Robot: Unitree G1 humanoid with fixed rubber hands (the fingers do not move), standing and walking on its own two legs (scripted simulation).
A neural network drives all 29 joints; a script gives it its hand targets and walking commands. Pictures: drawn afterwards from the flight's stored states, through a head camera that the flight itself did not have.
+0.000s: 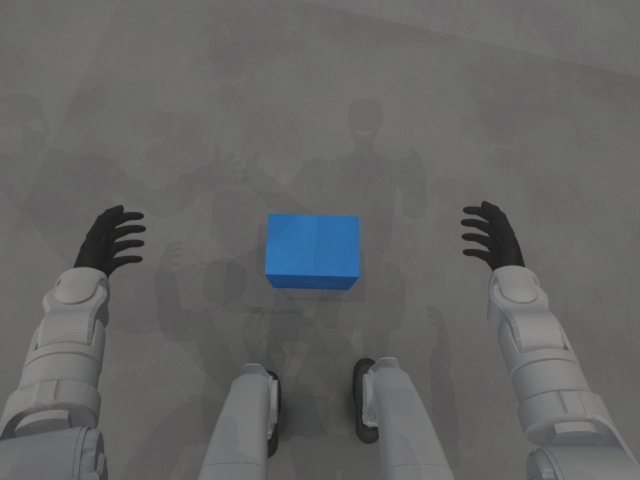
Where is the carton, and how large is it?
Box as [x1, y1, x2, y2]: [265, 213, 358, 289]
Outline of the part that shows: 268,213 265,275 273,287 348,289 358,277 358,216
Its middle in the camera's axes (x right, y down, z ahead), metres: -0.03 +0.04 +0.99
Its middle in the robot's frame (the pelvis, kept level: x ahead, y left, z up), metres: +0.48 +0.03 -0.58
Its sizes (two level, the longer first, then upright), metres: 0.212 0.143 0.229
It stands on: the floor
